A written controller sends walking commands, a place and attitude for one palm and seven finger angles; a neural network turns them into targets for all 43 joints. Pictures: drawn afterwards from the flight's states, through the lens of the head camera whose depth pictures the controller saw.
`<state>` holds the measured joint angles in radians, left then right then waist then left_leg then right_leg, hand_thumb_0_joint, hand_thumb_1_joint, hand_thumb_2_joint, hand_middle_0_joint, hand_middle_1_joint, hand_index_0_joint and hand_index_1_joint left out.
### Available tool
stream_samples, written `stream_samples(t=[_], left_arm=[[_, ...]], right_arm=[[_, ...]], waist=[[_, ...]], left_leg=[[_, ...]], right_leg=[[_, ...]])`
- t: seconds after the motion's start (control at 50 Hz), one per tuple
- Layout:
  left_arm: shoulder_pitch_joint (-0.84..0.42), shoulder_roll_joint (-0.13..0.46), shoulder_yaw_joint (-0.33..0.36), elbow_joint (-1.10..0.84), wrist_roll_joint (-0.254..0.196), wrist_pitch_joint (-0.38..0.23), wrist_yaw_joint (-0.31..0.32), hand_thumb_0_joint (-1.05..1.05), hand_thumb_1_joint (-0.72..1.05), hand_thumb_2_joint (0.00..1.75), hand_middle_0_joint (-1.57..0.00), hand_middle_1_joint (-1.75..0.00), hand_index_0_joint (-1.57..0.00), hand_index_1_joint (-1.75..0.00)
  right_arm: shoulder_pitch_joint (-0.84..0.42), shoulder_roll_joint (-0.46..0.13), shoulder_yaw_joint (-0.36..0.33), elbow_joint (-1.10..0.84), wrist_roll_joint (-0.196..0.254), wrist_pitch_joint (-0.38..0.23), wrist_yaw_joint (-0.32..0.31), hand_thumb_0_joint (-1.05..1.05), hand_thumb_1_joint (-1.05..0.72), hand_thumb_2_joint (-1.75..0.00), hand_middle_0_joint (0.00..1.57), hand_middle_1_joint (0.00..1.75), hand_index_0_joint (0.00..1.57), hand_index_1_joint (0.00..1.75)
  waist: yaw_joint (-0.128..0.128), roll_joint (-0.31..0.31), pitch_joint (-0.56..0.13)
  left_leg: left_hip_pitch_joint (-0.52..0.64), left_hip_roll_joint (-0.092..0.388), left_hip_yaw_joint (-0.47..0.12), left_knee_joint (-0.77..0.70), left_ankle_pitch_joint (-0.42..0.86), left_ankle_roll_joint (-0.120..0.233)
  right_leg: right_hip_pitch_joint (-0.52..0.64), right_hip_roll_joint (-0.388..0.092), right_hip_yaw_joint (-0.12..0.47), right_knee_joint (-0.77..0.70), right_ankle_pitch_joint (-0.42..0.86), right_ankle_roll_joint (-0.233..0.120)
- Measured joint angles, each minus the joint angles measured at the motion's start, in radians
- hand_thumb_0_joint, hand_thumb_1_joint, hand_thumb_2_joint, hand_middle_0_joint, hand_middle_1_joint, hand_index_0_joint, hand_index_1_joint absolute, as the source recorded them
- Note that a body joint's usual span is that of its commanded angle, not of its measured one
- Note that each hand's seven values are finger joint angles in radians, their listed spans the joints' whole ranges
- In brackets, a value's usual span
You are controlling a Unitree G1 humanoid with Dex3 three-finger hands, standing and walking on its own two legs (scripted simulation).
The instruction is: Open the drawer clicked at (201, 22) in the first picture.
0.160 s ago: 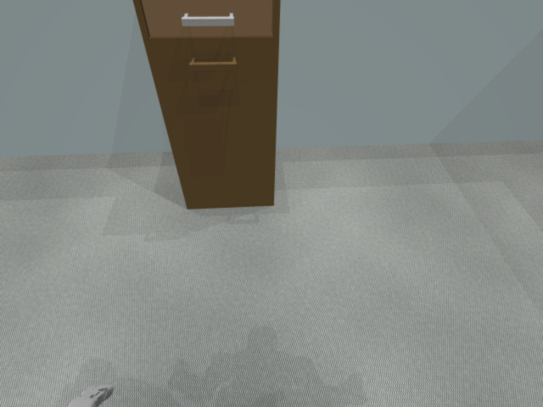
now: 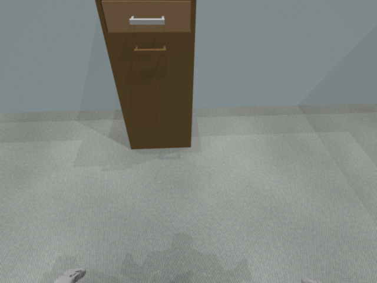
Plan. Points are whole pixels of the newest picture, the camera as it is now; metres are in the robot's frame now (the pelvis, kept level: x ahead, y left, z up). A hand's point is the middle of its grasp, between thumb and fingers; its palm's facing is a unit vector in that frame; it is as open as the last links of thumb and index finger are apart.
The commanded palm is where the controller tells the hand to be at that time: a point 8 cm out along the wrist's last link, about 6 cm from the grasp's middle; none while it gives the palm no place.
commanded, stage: stand and wait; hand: left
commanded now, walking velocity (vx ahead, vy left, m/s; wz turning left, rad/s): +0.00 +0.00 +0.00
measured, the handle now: (147, 19) +1.12 +0.25 +0.12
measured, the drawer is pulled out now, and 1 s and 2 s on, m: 0.00 0.00 0.00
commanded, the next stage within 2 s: look at it before walking up in 0.66 s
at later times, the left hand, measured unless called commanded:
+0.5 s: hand out of the picture +0.04 +0.25 -0.15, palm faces -0.02 -0.94 -0.34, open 7.4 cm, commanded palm none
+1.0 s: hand out of the picture +0.06 +0.24 -0.15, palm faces -0.03 -0.94 -0.34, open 7.4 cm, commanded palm none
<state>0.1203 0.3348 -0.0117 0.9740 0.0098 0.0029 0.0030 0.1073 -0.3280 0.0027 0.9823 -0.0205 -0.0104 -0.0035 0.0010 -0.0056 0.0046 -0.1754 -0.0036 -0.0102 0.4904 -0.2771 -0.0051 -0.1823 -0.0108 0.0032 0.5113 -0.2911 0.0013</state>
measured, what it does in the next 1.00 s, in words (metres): stands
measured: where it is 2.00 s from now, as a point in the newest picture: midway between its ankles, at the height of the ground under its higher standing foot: outside the picture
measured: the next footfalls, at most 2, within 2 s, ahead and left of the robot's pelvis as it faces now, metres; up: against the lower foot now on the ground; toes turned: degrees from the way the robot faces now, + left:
none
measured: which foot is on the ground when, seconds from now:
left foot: down 0.00-1.00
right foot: down 0.00-1.00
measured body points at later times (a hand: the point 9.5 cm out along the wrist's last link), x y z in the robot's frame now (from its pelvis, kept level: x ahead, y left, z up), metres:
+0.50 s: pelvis -0.02 +0.00 +0.01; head -0.02 +0.00 +0.46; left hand +0.04 +0.29 -0.13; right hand +0.04 -0.30 -0.13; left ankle -0.01 +0.12 -0.74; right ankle -0.01 -0.12 -0.74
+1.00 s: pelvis -0.02 +0.00 +0.01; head -0.01 +0.00 +0.46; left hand +0.06 +0.29 -0.12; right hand +0.05 -0.30 -0.13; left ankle -0.01 +0.12 -0.74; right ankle -0.01 -0.12 -0.74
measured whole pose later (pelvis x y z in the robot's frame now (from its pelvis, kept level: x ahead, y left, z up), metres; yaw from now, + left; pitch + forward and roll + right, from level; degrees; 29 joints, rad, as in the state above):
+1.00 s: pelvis -0.02 +0.00 +0.01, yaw +0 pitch -2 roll +0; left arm 0.14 0.34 -0.01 1.08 0.01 -0.01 0.00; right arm 0.13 -0.34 0.00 1.11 -0.01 -0.01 0.00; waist 0.00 -0.01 0.03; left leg -0.16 0.01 -0.01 0.39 -0.20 -0.01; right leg -0.17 0.00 0.00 0.41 -0.21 0.00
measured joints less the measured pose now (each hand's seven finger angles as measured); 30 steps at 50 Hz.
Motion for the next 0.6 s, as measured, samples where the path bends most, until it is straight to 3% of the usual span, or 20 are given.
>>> stream_samples(t=[0.6], left_arm=[[0.037,0.009,0.007,0.115,0.001,-0.003,-0.004,0.00,0.90,0.89,-0.20,-0.30,-0.21,-0.30]], right_arm=[[0.047,-0.013,-0.006,0.131,0.008,0.005,0.005,0.01,-0.90,-0.90,0.20,0.30,0.20,0.30]], waist=[[-0.001,0.000,0.031]], left_leg=[[0.007,0.011,-0.002,-0.083,0.081,-0.008]], right_leg=[[0.011,0.011,-0.002,-0.092,0.086,-0.005]])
